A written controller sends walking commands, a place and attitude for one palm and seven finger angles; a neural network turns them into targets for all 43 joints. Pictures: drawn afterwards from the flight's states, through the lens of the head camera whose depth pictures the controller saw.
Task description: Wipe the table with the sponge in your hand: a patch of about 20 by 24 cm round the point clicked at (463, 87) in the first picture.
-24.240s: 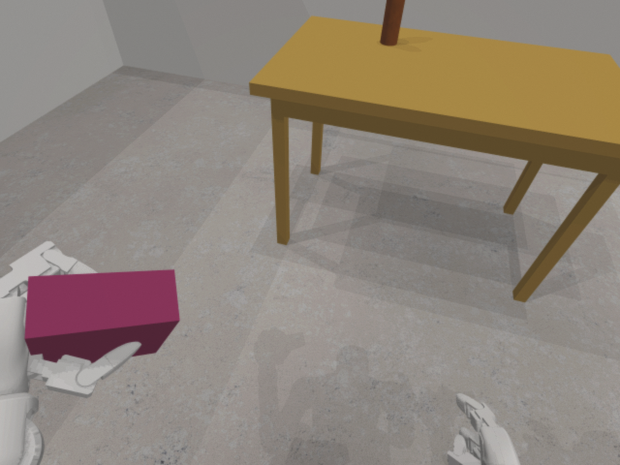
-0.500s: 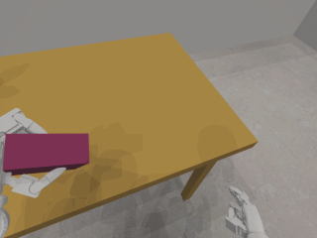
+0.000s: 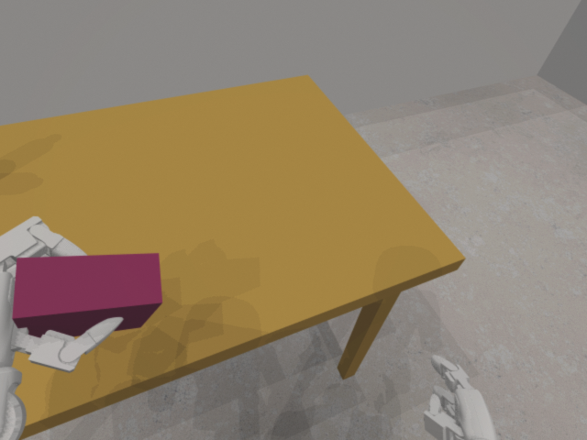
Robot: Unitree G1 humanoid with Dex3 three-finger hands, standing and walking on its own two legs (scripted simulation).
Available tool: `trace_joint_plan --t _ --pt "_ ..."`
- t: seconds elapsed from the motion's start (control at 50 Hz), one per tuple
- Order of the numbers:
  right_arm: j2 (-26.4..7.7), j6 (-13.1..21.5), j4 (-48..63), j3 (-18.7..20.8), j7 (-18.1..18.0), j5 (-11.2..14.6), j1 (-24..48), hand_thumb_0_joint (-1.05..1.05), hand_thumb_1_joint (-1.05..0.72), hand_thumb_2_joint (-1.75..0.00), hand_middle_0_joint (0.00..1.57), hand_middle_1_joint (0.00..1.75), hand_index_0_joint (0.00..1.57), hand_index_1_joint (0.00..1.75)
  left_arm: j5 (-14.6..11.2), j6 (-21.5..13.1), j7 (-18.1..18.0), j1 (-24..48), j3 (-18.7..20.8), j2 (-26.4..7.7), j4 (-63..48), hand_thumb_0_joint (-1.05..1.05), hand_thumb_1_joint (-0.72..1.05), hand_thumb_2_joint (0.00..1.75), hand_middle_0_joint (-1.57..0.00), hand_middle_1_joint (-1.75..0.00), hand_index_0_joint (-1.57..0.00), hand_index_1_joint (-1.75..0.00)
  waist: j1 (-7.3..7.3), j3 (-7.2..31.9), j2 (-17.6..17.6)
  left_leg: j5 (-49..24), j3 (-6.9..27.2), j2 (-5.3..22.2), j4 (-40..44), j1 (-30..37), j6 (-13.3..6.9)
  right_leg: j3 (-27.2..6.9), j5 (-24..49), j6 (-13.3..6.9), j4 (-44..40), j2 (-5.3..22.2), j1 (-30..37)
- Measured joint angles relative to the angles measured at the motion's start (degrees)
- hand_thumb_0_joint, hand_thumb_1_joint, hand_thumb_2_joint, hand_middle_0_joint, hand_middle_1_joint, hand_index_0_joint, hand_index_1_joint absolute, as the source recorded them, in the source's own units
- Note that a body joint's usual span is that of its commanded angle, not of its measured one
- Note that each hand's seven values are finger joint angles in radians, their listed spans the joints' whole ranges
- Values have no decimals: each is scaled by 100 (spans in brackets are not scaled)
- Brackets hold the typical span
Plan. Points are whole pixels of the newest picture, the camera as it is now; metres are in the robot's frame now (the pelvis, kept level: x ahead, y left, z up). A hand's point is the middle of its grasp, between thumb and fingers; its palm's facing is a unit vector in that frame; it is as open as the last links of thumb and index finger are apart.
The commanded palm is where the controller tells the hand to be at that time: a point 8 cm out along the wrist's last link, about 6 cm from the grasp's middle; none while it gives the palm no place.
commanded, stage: come to a stop and stand still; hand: left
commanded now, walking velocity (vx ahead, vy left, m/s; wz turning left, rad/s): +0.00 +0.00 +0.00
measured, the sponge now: (110, 297) +0.23 +0.22 +0.13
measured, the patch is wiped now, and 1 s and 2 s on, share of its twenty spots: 0.00 0.00 0.00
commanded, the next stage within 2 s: look again from close up in 0.62 s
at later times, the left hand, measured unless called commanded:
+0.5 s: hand (42, 297) +0.21 +0.27 +0.16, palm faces +0.37 -0.85 -0.38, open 9.2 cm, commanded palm +0.16 +0.30 +0.17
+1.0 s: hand (51, 298) +0.21 +0.26 +0.15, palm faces +0.37 -0.85 -0.38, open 9.2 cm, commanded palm +0.16 +0.29 +0.17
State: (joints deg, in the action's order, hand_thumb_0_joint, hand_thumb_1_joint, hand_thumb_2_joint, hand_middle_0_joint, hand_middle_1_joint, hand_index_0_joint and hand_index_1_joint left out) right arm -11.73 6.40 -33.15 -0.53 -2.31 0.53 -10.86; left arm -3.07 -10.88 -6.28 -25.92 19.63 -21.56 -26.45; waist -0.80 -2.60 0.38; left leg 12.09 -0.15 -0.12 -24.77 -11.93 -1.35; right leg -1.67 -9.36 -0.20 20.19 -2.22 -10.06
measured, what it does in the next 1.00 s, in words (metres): stands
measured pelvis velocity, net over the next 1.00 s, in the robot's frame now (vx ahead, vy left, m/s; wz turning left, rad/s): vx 0.00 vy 0.01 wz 0.01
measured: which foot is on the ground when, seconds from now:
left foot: down 0.00-1.00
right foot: down 0.00-1.00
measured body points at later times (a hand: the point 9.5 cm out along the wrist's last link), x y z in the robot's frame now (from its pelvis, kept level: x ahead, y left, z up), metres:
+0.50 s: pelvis +0.00 +0.02 +0.00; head +0.01 +0.04 +0.45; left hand +0.18 +0.31 +0.18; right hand +0.18 -0.20 -0.07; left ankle +0.01 +0.10 -0.74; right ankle +0.02 -0.12 -0.74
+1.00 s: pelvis +0.00 +0.01 +0.00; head +0.02 +0.03 +0.45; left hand +0.19 +0.30 +0.18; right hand +0.18 -0.21 -0.07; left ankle +0.01 +0.10 -0.74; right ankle +0.02 -0.12 -0.74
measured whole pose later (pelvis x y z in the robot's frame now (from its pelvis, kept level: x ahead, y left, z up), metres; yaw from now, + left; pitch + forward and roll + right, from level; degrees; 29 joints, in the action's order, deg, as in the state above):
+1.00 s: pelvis +0.00 +0.01 +0.00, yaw +0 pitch -1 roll -1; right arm -11.2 6.4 -33.3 -1.0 -2.5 0.7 -11.3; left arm -2.7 -10.7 -6.3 -26.0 19.5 -21.1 -26.6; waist -0.9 -2.6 0.5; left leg 11.8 -0.3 -1.4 -24.7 -12.0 -2.4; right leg -1.7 -9.5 0.9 20.5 -0.9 -10.2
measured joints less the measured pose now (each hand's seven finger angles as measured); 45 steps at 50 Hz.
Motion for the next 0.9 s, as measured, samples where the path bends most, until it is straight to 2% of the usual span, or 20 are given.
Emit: trace_joint_plan --t 0.22,0.42,0.54,0.68,0.9 --pt "8 10 -64 -18 -25 9 -77 2 -90 -90 20 30 20 30 64 147 -25 94 -143 157 154 0 -44 107 -82 -140 -82 -140 -67 -59 62 -60 -16 -56 0 -50 -72 -12 81 69 -48 57 -22" --pt "114 74 -34 -61 5 3 -54 2 -90 -90 20 30 20 30 75 3 -18 56 10 -20 -113 -1 -43 107 -82 -140 -81 -140 -17 -71 106 -36 -40 -145 -20 -48 -142 -32 19 140 37 145 -46" --pt "125 52 -37 -80 3 6 -67 2 -90 -90 20 30 20 30 64 8 5 18 0 13 -32 0 -43 107 -82 -140 -81 -140 -47 2 72 -23 -55 -190 7 1 -170 -47 -26 173 63 190 -21" --pt "119 39 -44 -90 -9 12 -44 2 -90 -90 20 30 21 30 85 69 4 109 -81 125 83 0 -43 107 -82 -140 -81 -140 -88 -9 78 -20 -45 -196 9 20 -173 -36 -37 172 68 196 -1" --pt "82 36 -9 -62 -9 7 -14 2 -90 -90 20 30 21 30 63 9 -2 67 -40 56 -76 -1 -43 107 -82 -140 -81 -140 -27 -41 68 -22 -17 -153 -1 -3 -129 -8 -21 130 47 153 -8"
